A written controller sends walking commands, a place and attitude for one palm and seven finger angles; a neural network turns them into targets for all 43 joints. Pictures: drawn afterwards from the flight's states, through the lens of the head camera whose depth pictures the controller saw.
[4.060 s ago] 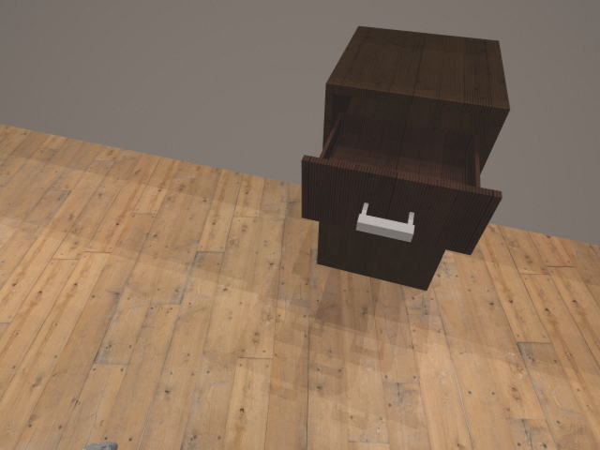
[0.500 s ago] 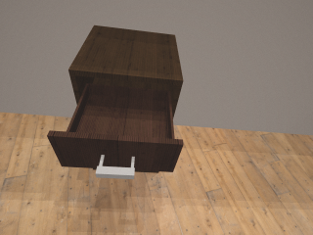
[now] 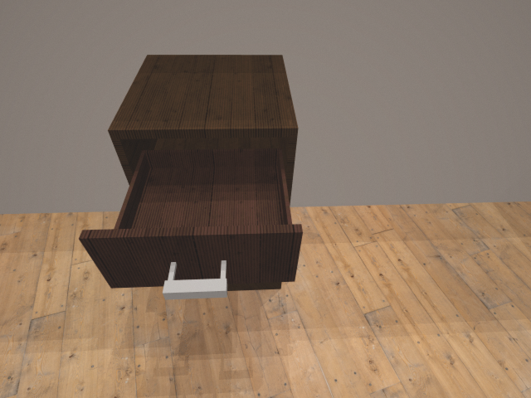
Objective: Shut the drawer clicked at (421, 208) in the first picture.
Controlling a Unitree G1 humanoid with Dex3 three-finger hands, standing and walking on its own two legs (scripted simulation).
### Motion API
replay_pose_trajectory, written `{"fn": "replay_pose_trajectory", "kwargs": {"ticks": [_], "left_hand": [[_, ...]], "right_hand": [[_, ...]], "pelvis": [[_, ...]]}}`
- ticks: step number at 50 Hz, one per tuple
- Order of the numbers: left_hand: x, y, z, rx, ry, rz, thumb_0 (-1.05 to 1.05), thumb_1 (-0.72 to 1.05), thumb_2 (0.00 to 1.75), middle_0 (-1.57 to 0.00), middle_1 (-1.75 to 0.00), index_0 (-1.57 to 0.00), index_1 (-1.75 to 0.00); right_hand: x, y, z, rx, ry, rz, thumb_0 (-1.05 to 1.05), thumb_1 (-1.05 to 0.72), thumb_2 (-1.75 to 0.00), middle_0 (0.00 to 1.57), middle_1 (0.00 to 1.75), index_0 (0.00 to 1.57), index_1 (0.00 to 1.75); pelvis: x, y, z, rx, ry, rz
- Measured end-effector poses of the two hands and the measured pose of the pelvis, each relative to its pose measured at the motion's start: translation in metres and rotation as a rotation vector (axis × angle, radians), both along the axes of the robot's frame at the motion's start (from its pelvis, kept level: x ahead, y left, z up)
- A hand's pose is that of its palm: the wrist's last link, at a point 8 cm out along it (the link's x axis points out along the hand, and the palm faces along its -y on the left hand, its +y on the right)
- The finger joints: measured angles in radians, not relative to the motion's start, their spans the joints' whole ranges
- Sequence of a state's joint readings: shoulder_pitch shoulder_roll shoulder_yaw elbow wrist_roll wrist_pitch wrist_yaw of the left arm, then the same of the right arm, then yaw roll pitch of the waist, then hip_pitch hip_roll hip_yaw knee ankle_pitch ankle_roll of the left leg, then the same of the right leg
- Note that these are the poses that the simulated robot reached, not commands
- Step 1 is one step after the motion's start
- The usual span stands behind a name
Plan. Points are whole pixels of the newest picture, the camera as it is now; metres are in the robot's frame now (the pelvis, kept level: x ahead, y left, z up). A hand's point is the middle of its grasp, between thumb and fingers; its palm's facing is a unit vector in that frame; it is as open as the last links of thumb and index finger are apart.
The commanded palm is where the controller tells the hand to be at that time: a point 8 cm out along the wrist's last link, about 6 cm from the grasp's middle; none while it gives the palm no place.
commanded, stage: come to a stop and stand still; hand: left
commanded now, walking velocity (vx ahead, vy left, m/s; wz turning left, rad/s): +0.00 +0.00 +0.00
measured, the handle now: (197, 277) +0.36 +0.15 -0.08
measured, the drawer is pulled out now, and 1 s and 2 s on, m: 0.30 0.30 0.30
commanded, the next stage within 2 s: look again from close up in 0.24 s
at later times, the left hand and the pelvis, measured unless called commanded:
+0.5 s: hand out of the picture +0.03 +0.18 -0.16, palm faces +0.02 -0.98 -0.18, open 7.3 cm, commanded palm none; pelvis +0.03 +0.02 +0.01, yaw -1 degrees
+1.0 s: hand out of the picture +0.06 +0.19 -0.17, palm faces +0.01 -0.98 -0.17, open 7.3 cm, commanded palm +0.15 +0.23 -0.06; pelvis +0.06 +0.03 +0.01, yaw -1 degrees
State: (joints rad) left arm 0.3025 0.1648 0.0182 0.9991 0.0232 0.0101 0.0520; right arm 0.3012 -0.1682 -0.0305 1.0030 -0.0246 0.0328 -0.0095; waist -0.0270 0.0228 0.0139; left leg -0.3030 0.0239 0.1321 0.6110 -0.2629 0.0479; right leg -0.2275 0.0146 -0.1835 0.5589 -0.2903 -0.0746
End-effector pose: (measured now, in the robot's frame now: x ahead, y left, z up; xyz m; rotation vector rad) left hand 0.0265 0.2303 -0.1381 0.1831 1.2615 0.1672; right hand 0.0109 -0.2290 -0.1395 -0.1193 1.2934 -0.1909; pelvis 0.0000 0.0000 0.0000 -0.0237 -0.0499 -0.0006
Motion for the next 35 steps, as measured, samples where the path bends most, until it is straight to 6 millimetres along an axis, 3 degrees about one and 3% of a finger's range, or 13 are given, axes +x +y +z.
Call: {"fn": "replay_pose_trajectory", "kwargs": {"ticks": [6,9,12,16,26,35], "left_hand": [[0.042,0.009,0.006,-0.001,-0.088,-0.036,0.00,0.90,0.90,-0.20,-0.29,-0.20,-0.30],[0.048,0.008,0.012,-0.007,-0.098,-0.045,0.00,0.91,0.90,-0.20,-0.29,-0.20,-0.30],[0.044,0.005,0.013,-0.018,-0.075,-0.041,0.00,0.91,0.90,-0.20,-0.29,-0.20,-0.30],[0.030,0.008,0.011,-0.012,-0.019,-0.017,-0.01,0.93,0.89,-0.20,-0.30,-0.20,-0.30],[-0.004,-0.001,0.004,-0.060,0.139,0.022,0.00,0.92,0.90,-0.20,-0.29,-0.20,-0.30],[-0.006,-0.013,-0.001,-0.108,0.190,0.031,0.00,0.91,0.90,-0.20,-0.30,-0.20,-0.30]], "right_hand": [[-0.052,0.020,-0.002,0.027,0.123,-0.026,0.00,-0.91,-0.90,0.20,0.30,0.19,0.29],[-0.066,0.029,-0.001,0.048,0.178,-0.027,0.00,-0.91,-0.90,0.20,0.30,0.19,0.29],[-0.068,0.035,0.001,0.063,0.202,-0.024,0.00,-0.91,-0.90,0.20,0.30,0.19,0.30],[-0.054,0.040,0.003,0.069,0.189,-0.018,0.00,-0.91,-0.90,0.20,0.30,0.19,0.30],[0.005,0.037,0.006,0.035,0.126,0.029,0.01,-0.92,-0.90,0.20,0.30,0.20,0.30],[0.043,0.028,0.012,-0.016,0.075,0.039,0.01,-0.93,-0.90,0.20,0.30,0.19,0.30]], "pelvis": [[0.000,0.007,0.000,0.012,0.021,-0.002],[0.000,0.010,0.003,0.020,0.035,-0.008],[0.003,0.012,0.006,0.023,0.046,-0.009],[0.010,0.013,0.008,0.023,0.052,-0.010],[0.033,0.019,0.012,0.020,0.049,-0.013],[0.050,0.024,0.013,0.020,0.039,-0.019]]}}
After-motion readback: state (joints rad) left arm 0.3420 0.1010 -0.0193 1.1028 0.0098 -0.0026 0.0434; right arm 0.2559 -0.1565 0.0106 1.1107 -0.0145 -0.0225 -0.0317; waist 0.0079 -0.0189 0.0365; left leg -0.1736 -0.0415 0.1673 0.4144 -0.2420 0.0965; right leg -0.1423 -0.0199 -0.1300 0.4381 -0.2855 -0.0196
